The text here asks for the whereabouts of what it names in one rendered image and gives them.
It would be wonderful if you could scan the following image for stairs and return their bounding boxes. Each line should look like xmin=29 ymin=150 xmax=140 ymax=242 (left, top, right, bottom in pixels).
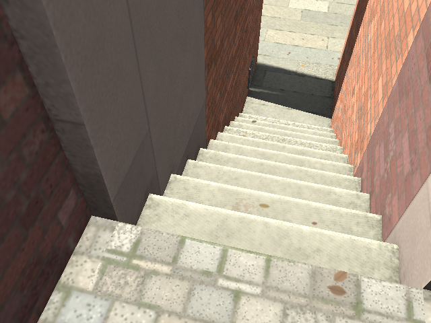
xmin=137 ymin=113 xmax=400 ymax=284

